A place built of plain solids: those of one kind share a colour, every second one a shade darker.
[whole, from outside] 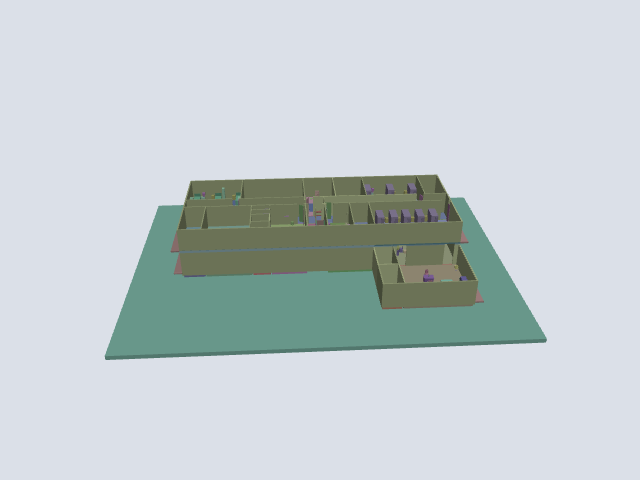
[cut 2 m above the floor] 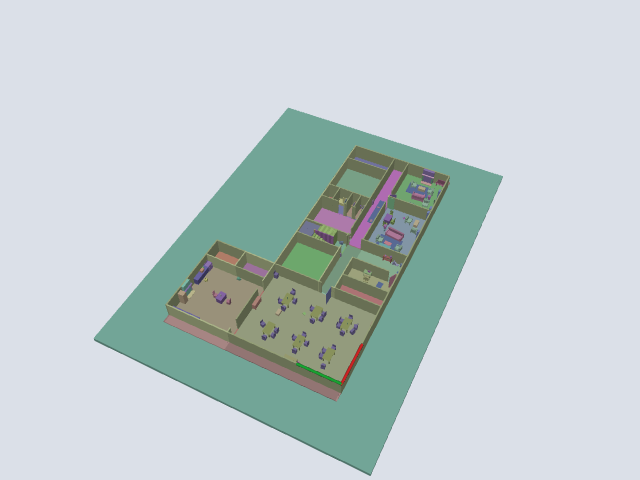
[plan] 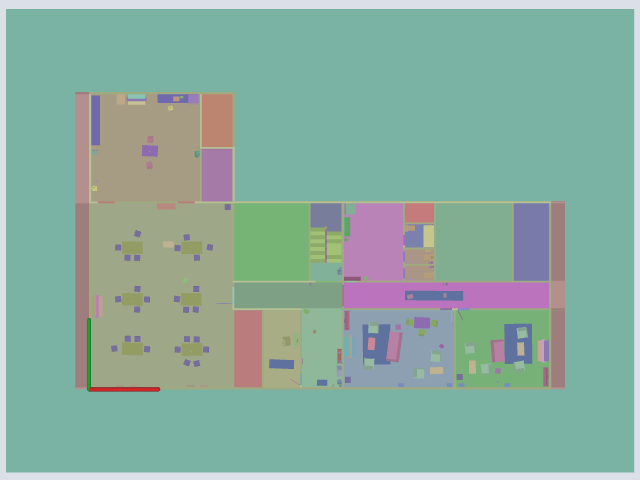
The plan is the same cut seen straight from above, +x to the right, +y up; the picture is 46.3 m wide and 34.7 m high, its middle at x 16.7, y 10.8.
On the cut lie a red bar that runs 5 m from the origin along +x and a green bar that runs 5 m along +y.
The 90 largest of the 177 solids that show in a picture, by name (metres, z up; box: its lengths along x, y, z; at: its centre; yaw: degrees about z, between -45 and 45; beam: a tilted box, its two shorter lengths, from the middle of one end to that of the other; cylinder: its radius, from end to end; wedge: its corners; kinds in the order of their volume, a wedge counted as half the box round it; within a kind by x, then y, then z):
{
 "under_1": {"box": [45.41, 33.5, 0.5], "at": [16.7, 10.75, -0.93]},
 "wall_1": {"box": [0.16, 5.57, 2.8], "at": [0.08, 2.94, 4.51]},
 "wall_2": {"box": [0.16, 13.3, 3.15], "at": [0.08, 6.81, 1.23]},
 "wall_3": {"box": [0.16, 5.61, 2.8], "at": [0.08, 10.65, 4.51]},
 "wall_4": {"box": [0.16, 7.75, 3.15], "at": [0.08, 17.46, 1.23]},
 "wall_5": {"box": [0.13, 5.57, 2.8], "at": [2.9, 2.94, 4.51]},
 "wall_6": {"box": [4.58, 0.13, 3.15], "at": [4.15, 13.53, 1.23]},
 "wall_7": {"box": [10.53, 0.16, 3.15], "at": [5.26, 21.42, 1.23]},
 "wall_8": {"box": [13.74, 0.13, 2.8], "at": [8.02, 7.79, 4.51]},
 "wall_9": {"box": [0.13, 3.81, 3.15], "at": [8.09, 15.49, 1.23]},
 "wall_10": {"box": [0.13, 3.81, 3.15], "at": [8.09, 19.43, 1.23]},
 "wall_11": {"box": [0.13, 5.57, 6.25], "at": [10.44, 2.94, 2.78]},
 "wall_12": {"box": [0.13, 5.61, 6.25], "at": [10.44, 10.65, 2.78]},
 "wall_13": {"box": [0.16, 3.78, 3.15], "at": [10.45, 15.51, 1.23]},
 "wall_14": {"box": [0.16, 3.81, 3.15], "at": [10.45, 19.43, 1.23]},
 "wall_15": {"box": [13.36, 0.13, 2.8], "at": [10.63, 5.79, 4.51]},
 "wall_16": {"box": [0.13, 5.57, 3.15], "at": [12.57, 2.94, 1.23]},
 "wall_17": {"box": [0.13, 5.61, 2.8], "at": [12.86, 10.65, 4.51]},
 "wall_18": {"box": [5.02, 0.13, 3.15], "at": [12.88, 5.79, 1.23]},
 "wall_19": {"box": [5.99, 0.13, 3.15], "at": [13.37, 7.79, 1.23]},
 "wall_20": {"box": [0.13, 5.57, 2.8], "at": [14.4, 2.94, 4.51]},
 "wall_21": {"box": [0.13, 4.58, 3.15], "at": [15.32, 3.44, 1.23]},
 "wall_22": {"box": [0.13, 5.61, 6.25], "at": [15.95, 10.65, 2.78]},
 "wall_23": {"box": [33.41, 0.16, 6.25], "at": [16.7, 0.08, 2.78]},
 "wall_24": {"box": [33.41, 0.16, 2.8], "at": [16.7, 13.54, 4.51]},
 "wall_25": {"box": [0.17, 4.31, 6.25], "at": [18.34, 11.3, 2.78]},
 "wall_26": {"box": [0.13, 5.57, 6.25], "at": [18.36, 2.94, 2.78]},
 "wall_27": {"box": [25.77, 0.13, 3.15], "at": [20.52, 13.53, 1.23]},
 "wall_28": {"box": [7.1, 0.13, 3.15], "at": [21.85, 5.79, 1.23]},
 "wall_29": {"box": [23.04, 0.031, 3.15], "at": [21.89, 13.61, 1.23]},
 "wall_30": {"box": [8.52, 0.13, 2.8], "at": [22.41, 5.79, 4.51]},
 "wall_31": {"box": [2.37, 0.13, 6.25], "at": [23.89, 9.01, 2.78]},
 "wall_32": {"box": [2.37, 0.13, 6.25], "at": [23.89, 10.19, 2.78]},
 "wall_33": {"box": [2.37, 0.13, 6.25], "at": [23.89, 12.01, 2.78]},
 "wall_34": {"box": [0.13, 1.69, 6.25], "at": [25.02, 11.1, 2.78]},
 "wall_35": {"box": [14.07, 0.13, 6.25], "at": [26.38, 7.79, 2.78]},
 "wall_36": {"box": [0.13, 5.57, 6.25], "at": [26.45, 2.94, 2.78]},
 "wall_37": {"box": [5.9, 0.13, 6.25], "at": [30.46, 5.79, 2.78]},
 "wall_38": {"box": [0.13, 5.61, 6.25], "at": [30.64, 10.65, 2.78]},
 "wall_39": {"box": [0.16, 5.57, 6.25], "at": [33.33, 2.94, 2.78]},
 "wall_40": {"box": [0.16, 1.86, 6.25], "at": [33.33, 6.79, 2.78]},
 "wall_41": {"box": [0.16, 5.61, 6.25], "at": [33.33, 10.65, 2.78]},
 "floor_dining_1": {"box": [10.21, 13.3, 0.79], "at": [5.26, 6.81, -0.4]},
 "floor_kitchen_1": {"box": [7.86, 7.75, 0.79], "at": [4.09, 17.46, -0.4]},
 "floor_smoking_1": {"box": [7.96, 5.57, 0.79], "at": [22.41, 2.94, -0.4]},
 "stair_1": {"box": [1.07, 2.55, 0.46], "at": [16.55, 10.43, -0.07]},
 "stair_2": {"box": [1.07, 2.27, 0.63], "at": [16.55, 10.57, 0.01]},
 "stair_3": {"box": [1.07, 1.99, 0.79], "at": [16.55, 10.71, 0.1]},
 "stair_4": {"box": [1.07, 1.7, 0.95], "at": [16.55, 10.85, 0.18]},
 "stair_5": {"box": [1.07, 1.42, 1.12], "at": [16.55, 10.99, 0.26]},
 "stair_6": {"box": [1.07, 1.13, 1.28], "at": [16.55, 11.14, 0.34]},
 "stair_7": {"box": [1.07, 0.85, 1.45], "at": [16.55, 11.28, 0.42]},
 "stair_8": {"box": [1.07, 0.57, 3.08], "at": [17.73, 9.43, 1.24]},
 "stair_9": {"box": [1.07, 1.42, 2.59], "at": [17.73, 9.86, 1.0]},
 "stair_10": {"box": [1.07, 1.7, 2.43], "at": [17.73, 10.0, 0.91]},
 "stair_11": {"box": [1.07, 1.99, 2.26], "at": [17.73, 10.14, 0.83]},
 "stair_12": {"box": [1.07, 2.27, 2.1], "at": [17.73, 10.28, 0.75]},
 "floor_reading_1": {"box": [6.73, 5.57, 0.79], "at": [29.89, 2.94, -0.4]},
 "floor_hall_1": {"box": [7.8, 1.86, 0.79], "at": [14.4, 6.79, -0.4]},
 "floor_hall_2": {"box": [2.91, 5.7, 0.79], "at": [16.84, 3.01, -0.4]},
 "floor_bootroom_1": {"box": [5.5, 5.61, 0.79], "at": [27.83, 10.65, -0.4]},
 "floor_disinfect_1": {"box": [5.38, 5.61, 0.79], "at": [13.19, 10.65, -0.4]},
 "bunk_1": {"box": [0.87, 2.0, 1.68], "at": [2.41, 8.86, 3.95]},
 "bunk_2": {"box": [0.87, 2.0, 1.68], "at": [3.61, 1.17, 3.95]},
 "bunk_3": {"box": [0.87, 2.0, 1.68], "at": [4.11, 8.86, 3.95]},
 "bunk_4": {"box": [0.87, 2.0, 1.68], "at": [5.81, 8.86, 3.95]},
 "bunk_5": {"box": [0.87, 2.0, 1.68], "at": [6.61, 1.17, 3.95]},
 "bunk_6": {"box": [0.87, 2.0, 1.68], "at": [7.41, 8.86, 3.95]},
 "bunk_7": {"box": [0.87, 2.0, 1.68], "at": [9.11, 8.86, 3.95]},
 "bunk_8": {"box": [0.87, 2.0, 1.68], "at": [9.71, 1.17, 3.95]},
 "floor_passage_1": {"box": [14.82, 1.86, 0.79], "at": [25.84, 6.79, -0.4]},
 "floor_washhouse_1": {"box": [4.28, 5.61, 0.5], "at": [20.57, 10.65, -0.54]},
 "floor_office_1": {"box": [2.62, 5.57, 0.79], "at": [13.95, 2.94, -0.4]},
 "floor_escape_1": {"box": [2.54, 5.61, 0.79], "at": [31.98, 10.65, -0.4]},
 "floor_baggage_1": {"box": [2.01, 5.57, 0.79], "at": [11.51, 2.94, -0.4]},
 "stair_landing_1": {"box": [1.18, 1.76, 1.94], "at": [16.6, 12.58, 0.67]},
 "stair_landing_2": {"box": [1.07, 2.04, 1.94], "at": [17.73, 12.44, 0.67]},
 "floor_lockers_1": {"box": [2.22, 3.81, 0.79], "at": [9.26, 19.43, -0.4]},
 "floor_scullery_1": {"box": [2.22, 3.81, 0.79], "at": [9.26, 15.49, -0.4]},
 "upper_floor_linen_1": {"box": [5.5, 5.61, 0.16], "at": [27.83, 10.65, 3.03]},
 "upper_floor_corridor_1": {"box": [15.72, 1.86, 0.16], "at": [8.02, 6.79, 3.03]},
 "upper_floor_washroom_1": {"box": [4.28, 5.61, 0.16], "at": [20.57, 10.65, 3.03]},
 "upper_floor_sup_sit_1": {"box": [3.84, 5.57, 0.16], "at": [16.38, 2.94, 3.03]},
 "floor_sfoot_1": {"box": [2.29, 1.3, 0.79], "at": [17.16, 8.5, -0.4]},
 "floor_footbath_1": {"box": [2.11, 1.69, 0.5], "at": [23.89, 11.1, -0.54]},
 "fixture_breast_smoking_1": {"box": [0.4, 1.46, 2.86], "at": [18.63, 3.08, 1.38]},
 "upper_floor_next_1": {"box": [1.0, 13.3, 0.12], "at": [-0.5, 6.81, -0.06]},
 "fixture_breast_reading_1": {"box": [0.36, 1.5, 2.86], "at": [33.07, 2.79, 1.38]},
 "fixture_breast_dining_1": {"box": [0.37, 1.45, 2.86], "at": [0.34, 5.99, 1.38]},
 "floor_urinals_1": {"box": [2.11, 1.39, 0.5], "at": [23.89, 12.77, -0.54]}
}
